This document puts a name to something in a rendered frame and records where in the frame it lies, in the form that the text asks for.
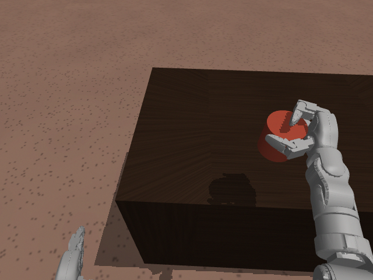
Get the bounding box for right robot arm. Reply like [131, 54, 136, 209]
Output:
[305, 147, 373, 280]

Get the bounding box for left robot hand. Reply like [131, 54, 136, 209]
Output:
[55, 226, 93, 280]

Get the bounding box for can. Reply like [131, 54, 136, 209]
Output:
[257, 110, 308, 162]

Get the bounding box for right robot hand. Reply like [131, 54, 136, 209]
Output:
[265, 100, 339, 160]

